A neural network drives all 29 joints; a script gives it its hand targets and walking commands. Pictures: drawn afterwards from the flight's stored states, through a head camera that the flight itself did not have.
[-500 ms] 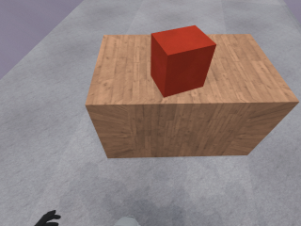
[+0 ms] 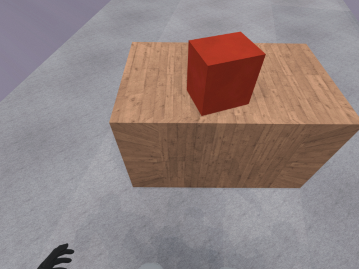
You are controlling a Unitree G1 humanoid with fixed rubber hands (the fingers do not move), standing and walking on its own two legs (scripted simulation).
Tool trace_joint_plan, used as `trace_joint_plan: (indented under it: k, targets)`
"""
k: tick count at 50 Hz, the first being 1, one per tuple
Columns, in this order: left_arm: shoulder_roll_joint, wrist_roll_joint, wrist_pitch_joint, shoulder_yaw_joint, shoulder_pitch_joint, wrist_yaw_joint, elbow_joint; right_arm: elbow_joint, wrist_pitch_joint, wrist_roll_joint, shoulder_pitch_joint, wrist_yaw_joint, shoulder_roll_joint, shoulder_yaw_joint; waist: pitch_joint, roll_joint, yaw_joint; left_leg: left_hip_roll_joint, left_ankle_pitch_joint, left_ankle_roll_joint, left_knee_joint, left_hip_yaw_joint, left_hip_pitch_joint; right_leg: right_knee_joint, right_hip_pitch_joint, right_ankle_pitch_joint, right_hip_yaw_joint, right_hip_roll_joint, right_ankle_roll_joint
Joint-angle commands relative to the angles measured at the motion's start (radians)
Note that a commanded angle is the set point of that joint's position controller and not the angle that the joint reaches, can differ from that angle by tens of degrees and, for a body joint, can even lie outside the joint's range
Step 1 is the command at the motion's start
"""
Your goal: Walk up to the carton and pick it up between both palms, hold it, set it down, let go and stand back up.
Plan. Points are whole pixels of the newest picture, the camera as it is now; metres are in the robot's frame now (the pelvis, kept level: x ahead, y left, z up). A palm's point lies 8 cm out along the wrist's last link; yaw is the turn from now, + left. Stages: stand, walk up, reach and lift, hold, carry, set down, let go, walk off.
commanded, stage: walk up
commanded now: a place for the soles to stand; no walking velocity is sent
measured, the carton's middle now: (220, 74) +0.81 -0.12 -0.05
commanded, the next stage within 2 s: none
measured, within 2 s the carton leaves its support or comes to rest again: neither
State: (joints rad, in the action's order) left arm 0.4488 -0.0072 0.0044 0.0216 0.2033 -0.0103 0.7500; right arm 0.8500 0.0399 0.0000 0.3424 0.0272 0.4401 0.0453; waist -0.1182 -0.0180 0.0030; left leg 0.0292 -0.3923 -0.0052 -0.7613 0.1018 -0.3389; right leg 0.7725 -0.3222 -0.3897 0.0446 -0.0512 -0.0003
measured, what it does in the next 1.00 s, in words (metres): stands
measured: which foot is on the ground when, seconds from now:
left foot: down 0.00-1.00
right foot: down 0.00-1.00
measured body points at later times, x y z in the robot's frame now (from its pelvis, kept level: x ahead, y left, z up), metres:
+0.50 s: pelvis +0.00 +0.00 +0.00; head +0.03 +0.01 +0.45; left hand +0.13 +0.33 -0.10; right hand +0.05 -0.34 -0.10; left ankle +0.03 +0.14 -0.71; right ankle +0.02 -0.13 -0.71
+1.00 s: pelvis -0.01 +0.00 +0.00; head +0.02 +0.02 +0.45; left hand +0.12 +0.33 -0.10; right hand +0.06 -0.33 -0.09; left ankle +0.03 +0.14 -0.71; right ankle +0.02 -0.13 -0.71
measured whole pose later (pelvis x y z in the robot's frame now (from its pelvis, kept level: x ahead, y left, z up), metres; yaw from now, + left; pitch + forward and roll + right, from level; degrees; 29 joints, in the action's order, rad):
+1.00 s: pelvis -0.01 +0.00 +0.00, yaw +2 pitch -3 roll -1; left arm 0.45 -0.01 0.00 0.02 0.14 -0.01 0.79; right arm 0.85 0.06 0.00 0.32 0.02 0.42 0.05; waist -0.11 -0.02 0.00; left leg 0.04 -0.36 0.01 -0.76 0.13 -0.36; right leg 0.76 -0.33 -0.40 0.03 -0.05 0.01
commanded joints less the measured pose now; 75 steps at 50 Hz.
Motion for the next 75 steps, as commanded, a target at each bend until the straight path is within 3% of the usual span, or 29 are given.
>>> trace_joint_plan:
  k: [1,3,8,11,13,15,17,19,24,27,29,31,34,36,39,41,43,45,47,49,52,55,58,62,64,67,69,71,75]
  targets:
    - [0.112,0.008,-0.012,0.071,-0.081,0.001,-0.055,-0.035,0.043,-0.039,0.011,0.020,0.294,0.067,0.059,0.167,0.001,-0.248,0.214,-0.158,0.362,0.540,0.107,0.113,-0.173,-0.103,-0.052,0.027,-0.033]
    - [0.160,0.007,-0.016,0.077,-0.074,0.013,-0.047,-0.032,0.044,-0.028,-0.010,0.018,0.303,0.067,0.061,0.169,-0.001,-0.279,0.240,-0.259,0.342,0.581,0.050,0.121,-0.136,-0.280,-0.142,0.022,-0.042]
    - [0.153,-0.012,0.014,0.089,0.008,0.012,0.011,-0.060,0.019,-0.009,-0.093,0.004,0.217,0.033,0.075,0.137,-0.064,-0.155,0.303,-0.152,0.218,0.329,-0.150,-0.210,0.170,0.008,-0.070,0.043,-0.066]
    - [0.275,-0.029,0.032,0.110,-0.005,0.011,0.012,-0.059,0.012,0.003,-0.070,0.003,0.189,0.040,0.100,-0.088,-0.047,0.045,-0.019,-0.031,-0.106,-0.004,-0.218,-0.431,0.170,-0.098,-0.419,-0.298,-0.215]
    - [0.240,-0.017,0.032,0.102,-0.092,0.009,-0.014,-0.039,0.011,-0.007,-0.021,0.001,0.206,0.050,0.019,-0.096,0.000,-0.005,-0.152,-0.032,-0.169,-0.065,-0.118,-0.408,0.006,0.006,-0.392,-0.352,-0.272]
    - [0.235,-0.021,0.027,0.093,-0.118,0.008,-0.013,-0.031,0.022,-0.016,0.031,-0.007,0.203,0.054,0.054,-0.089,0.029,-0.019,-0.046,-0.057,0.036,-0.078,0.005,-0.305,-0.024,0.061,-0.246,-0.252,-0.189]
    - [0.181,-0.010,0.013,0.083,-0.131,0.002,-0.017,-0.019,0.039,-0.030,0.060,-0.001,0.243,0.064,0.085,0.025,0.023,-0.092,0.208,-0.090,0.196,0.165,0.048,-0.044,-0.050,0.122,-0.078,-0.091,-0.082]
    - [0.171,0.003,-0.010,0.083,-0.113,0.007,-0.031,-0.041,0.043,-0.026,0.013,0.003,0.306,0.069,0.075,0.180,0.013,-0.249,0.167,-0.184,0.359,0.578,0.039,0.077,-0.141,-0.250,-0.094,0.046,-0.030]
    - [0.149,-0.011,0.020,0.079,-0.026,0.012,0.024,-0.062,0.026,-0.006,-0.123,0.005,0.225,0.039,0.078,0.097,-0.062,-0.151,0.291,-0.161,0.222,0.368,-0.121,-0.194,0.100,0.002,-0.128,0.005,-0.070]
    - [0.265,-0.021,0.036,0.101,-0.033,0.011,0.021,-0.054,0.015,0.006,-0.080,0.002,0.173,0.031,0.101,-0.098,-0.047,0.034,0.083,-0.029,-0.080,-0.003,-0.195,-0.420,0.171,-0.035,-0.391,-0.279,-0.205]
    - [0.255,-0.019,0.036,0.102,-0.078,0.007,0.003,-0.045,0.012,-0.006,-0.040,0.002,0.210,0.049,0.097,-0.080,-0.012,-0.005,-0.156,-0.031,-0.130,-0.070,-0.130,-0.359,0.110,0.158,-0.353,-0.340,-0.262]
    - [0.217,-0.012,0.028,0.086,-0.121,0.006,0.001,-0.031,0.031,-0.008,0.010,-0.003,0.199,0.044,0.108,-0.083,0.026,-0.035,0.138,-0.050,0.115,-0.035,0.012,-0.227,0.071,0.274,-0.184,-0.218,-0.168]
    - [0.142,0.005,-0.002,0.073,-0.118,0.008,-0.017,-0.038,0.051,-0.027,-0.020,0.003,0.302,0.064,0.125,0.152,0.008,-0.242,0.327,-0.191,0.301,0.523,0.096,0.074,-0.127,-0.120,-0.062,0.037,-0.029]
    - [0.148,0.007,0.001,0.072,-0.116,0.011,-0.001,-0.036,0.043,-0.021,-0.059,0.005,0.285,0.056,0.090,0.136,-0.010,-0.241,0.334,-0.250,0.300,0.515,0.044,0.057,-0.095,-0.244,-0.104,0.035,-0.045]
    - [0.168,-0.011,0.026,0.076,-0.046,0.009,0.022,-0.048,0.028,-0.004,-0.115,0.003,0.210,0.027,0.104,0.080,-0.062,-0.144,0.352,-0.147,0.184,0.326,-0.111,-0.236,0.131,-0.015,-0.156,-0.019,-0.074]
    - [0.257,-0.028,0.038,0.101,-0.040,0.012,0.036,-0.049,0.017,0.002,-0.103,-0.006,0.169,0.029,0.094,-0.055,-0.047,0.021,0.192,-0.039,-0.017,0.054,-0.205,-0.391,0.178,-0.041,-0.337,-0.212,-0.156]
    - [0.259,-0.019,0.032,0.102,-0.103,0.008,0.014,-0.031,0.014,-0.003,-0.037,-0.001,0.195,0.045,0.097,-0.096,-0.010,0.001,-0.075,-0.031,-0.085,-0.064,-0.085,-0.366,0.072,0.049,-0.367,-0.326,-0.248]
    - [0.217,-0.017,0.026,0.082,-0.157,0.001,-0.002,-0.009,0.029,-0.009,0.022,-0.010,0.184,0.046,0.106,-0.100,0.037,-0.021,-0.004,-0.055,0.102,-0.024,0.076,-0.270,-0.033,0.075,-0.214,-0.227,-0.165]
    - [0.167,-0.004,0.009,0.077,-0.132,0.001,0.009,-0.032,0.039,-0.028,-0.023,-0.006,0.257,0.057,0.101,0.116,0.005,-0.169,0.165,-0.124,0.293,0.346,0.046,-0.009,-0.069,-0.007,-0.040,-0.017,-0.051]
    - [0.154,0.000,-0.002,0.076,-0.107,0.011,0.009,-0.042,0.040,-0.031,-0.053,-0.002,0.290,0.064,0.057,0.152,-0.009,-0.256,0.144,-0.239,0.347,0.556,-0.001,0.045,-0.089,-0.222,-0.089,0.050,-0.032]
    - [0.162,-0.006,0.023,0.075,-0.060,0.005,0.019,-0.057,0.029,-0.013,-0.143,-0.002,0.222,0.030,0.094,0.088,-0.059,-0.148,0.203,-0.155,0.245,0.355,-0.128,-0.207,0.108,-0.056,-0.149,-0.008,-0.068]
    - [0.251,-0.016,0.032,0.097,-0.077,0.007,0.029,-0.034,0.023,0.003,-0.084,-0.007,0.184,0.035,0.126,-0.029,-0.027,0.013,0.214,-0.037,-0.010,0.006,-0.107,-0.334,0.138,0.045,-0.307,-0.230,-0.191]
    - [0.215,-0.010,0.024,0.089,-0.122,0.006,0.022,-0.028,0.026,-0.008,-0.016,-0.004,0.186,0.040,0.133,-0.061,0.012,-0.027,0.224,-0.056,0.073,0.031,0.015,-0.227,0.042,0.150,-0.200,-0.192,-0.164]
    - [0.156,-0.001,0.003,0.078,-0.130,0.006,0.008,-0.041,0.037,-0.020,-0.072,-0.001,0.257,0.047,0.110,0.103,-0.020,-0.190,0.197,-0.189,0.295,0.442,-0.062,-0.015,0.020,-0.119,-0.076,0.042,-0.050]
    - [0.164,-0.003,0.011,0.076,-0.097,0.004,0.022,-0.050,0.031,-0.017,-0.124,0.001,0.247,0.034,0.084,0.132,-0.050,-0.165,0.123,-0.172,0.289,0.404,-0.116,-0.113,0.068,-0.125,-0.112,0.023,-0.057]
    - [0.232,-0.020,0.034,0.089,-0.069,0.005,0.041,-0.045,0.023,0.004,-0.118,-0.006,0.180,0.029,0.061,-0.066,-0.046,0.002,0.135,-0.045,0.065,0.090,-0.195,-0.380,0.142,-0.111,-0.320,-0.172,-0.158]
    - [0.243,-0.015,0.030,0.100,-0.117,0.005,0.028,-0.020,0.020,0.003,-0.047,-0.006,0.181,0.036,0.090,-0.085,-0.011,-0.001,0.088,-0.036,-0.013,-0.036,-0.085,-0.352,0.089,-0.004,-0.303,-0.260,-0.212]
    - [0.209,-0.013,0.018,0.081,-0.149,0.003,0.015,-0.011,0.028,-0.017,-0.012,-0.010,0.209,0.042,0.115,-0.052,0.017,-0.020,0.147,-0.057,0.088,0.014,0.030,-0.252,0.001,0.047,-0.189,-0.185,-0.153]
    - [0.167,-0.004,-0.001,0.080,-0.118,0.008,0.015,-0.035,0.035,-0.025,-0.055,0.000,0.282,0.056,0.103,0.129,-0.011,-0.218,0.099,-0.207,0.345,0.534,-0.019,0.013,-0.044,-0.191,-0.079,0.058,-0.037]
